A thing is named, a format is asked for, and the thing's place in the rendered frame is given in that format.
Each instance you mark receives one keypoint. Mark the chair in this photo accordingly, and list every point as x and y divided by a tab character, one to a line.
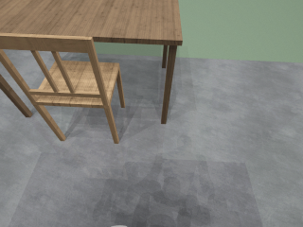
83	84

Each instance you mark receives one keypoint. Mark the table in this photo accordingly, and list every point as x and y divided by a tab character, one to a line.
106	21

